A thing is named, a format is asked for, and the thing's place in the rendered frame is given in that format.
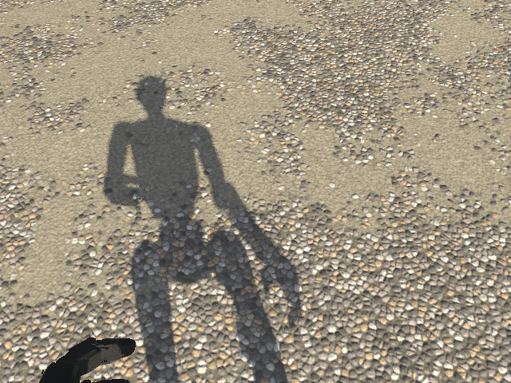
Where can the left robot hand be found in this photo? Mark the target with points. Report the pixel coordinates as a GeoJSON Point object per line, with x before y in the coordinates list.
{"type": "Point", "coordinates": [87, 356]}

